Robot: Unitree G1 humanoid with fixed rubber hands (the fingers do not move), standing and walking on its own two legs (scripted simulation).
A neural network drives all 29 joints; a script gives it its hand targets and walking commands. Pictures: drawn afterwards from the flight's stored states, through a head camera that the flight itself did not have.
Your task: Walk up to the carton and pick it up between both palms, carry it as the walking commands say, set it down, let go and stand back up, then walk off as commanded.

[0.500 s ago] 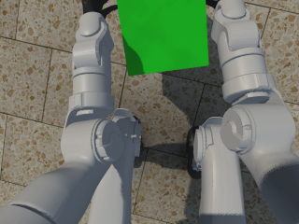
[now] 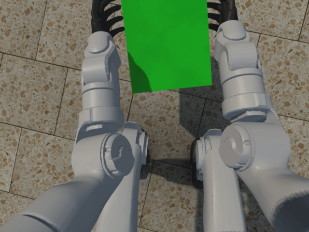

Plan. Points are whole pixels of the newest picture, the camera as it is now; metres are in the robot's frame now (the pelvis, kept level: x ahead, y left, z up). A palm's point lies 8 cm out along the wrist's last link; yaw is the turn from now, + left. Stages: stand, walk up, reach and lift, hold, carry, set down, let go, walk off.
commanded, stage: reach and lift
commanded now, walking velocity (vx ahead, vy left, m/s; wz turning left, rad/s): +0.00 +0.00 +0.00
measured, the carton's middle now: (163, 33) +0.55 +0.05 -0.16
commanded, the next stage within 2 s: none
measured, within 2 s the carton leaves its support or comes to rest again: neither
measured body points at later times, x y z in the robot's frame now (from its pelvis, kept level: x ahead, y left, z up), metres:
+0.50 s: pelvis +0.01 +0.00 +0.05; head +0.28 +0.01 +0.41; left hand +0.50 +0.17 +0.00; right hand +0.54 -0.08 -0.01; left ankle +0.13 +0.14 -0.43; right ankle +0.11 -0.13 -0.43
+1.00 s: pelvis +0.02 +0.00 +0.11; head +0.25 +0.01 +0.50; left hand +0.48 +0.17 +0.07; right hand +0.52 -0.08 +0.06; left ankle +0.13 +0.14 -0.43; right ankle +0.11 -0.13 -0.43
